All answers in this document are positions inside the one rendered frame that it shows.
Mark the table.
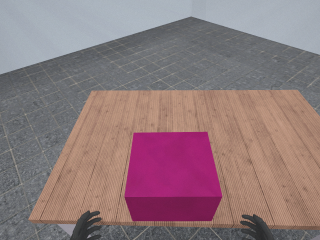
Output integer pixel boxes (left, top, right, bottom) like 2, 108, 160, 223
28, 90, 320, 240

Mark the right robot hand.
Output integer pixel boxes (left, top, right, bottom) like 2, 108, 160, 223
240, 214, 275, 240

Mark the carton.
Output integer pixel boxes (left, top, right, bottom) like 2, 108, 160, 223
124, 132, 223, 222

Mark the left robot hand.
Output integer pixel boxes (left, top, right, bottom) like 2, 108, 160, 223
70, 210, 102, 240

